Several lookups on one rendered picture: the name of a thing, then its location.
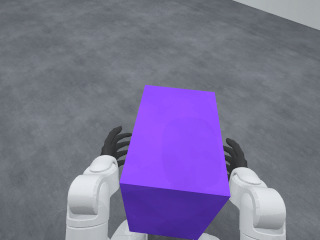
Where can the left robot hand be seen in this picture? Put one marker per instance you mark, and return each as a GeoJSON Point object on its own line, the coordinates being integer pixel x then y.
{"type": "Point", "coordinates": [111, 146]}

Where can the left robot thigh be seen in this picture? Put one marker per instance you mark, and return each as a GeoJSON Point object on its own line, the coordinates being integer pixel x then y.
{"type": "Point", "coordinates": [123, 233]}

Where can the right robot hand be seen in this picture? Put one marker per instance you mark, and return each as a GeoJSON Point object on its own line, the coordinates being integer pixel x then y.
{"type": "Point", "coordinates": [237, 159]}

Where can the robot right forearm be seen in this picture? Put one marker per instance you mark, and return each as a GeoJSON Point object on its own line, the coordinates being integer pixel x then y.
{"type": "Point", "coordinates": [262, 211]}

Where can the robot left forearm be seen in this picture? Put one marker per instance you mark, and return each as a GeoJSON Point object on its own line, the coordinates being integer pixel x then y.
{"type": "Point", "coordinates": [88, 200]}

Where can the carton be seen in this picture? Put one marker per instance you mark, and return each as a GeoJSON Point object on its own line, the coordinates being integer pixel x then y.
{"type": "Point", "coordinates": [174, 181]}

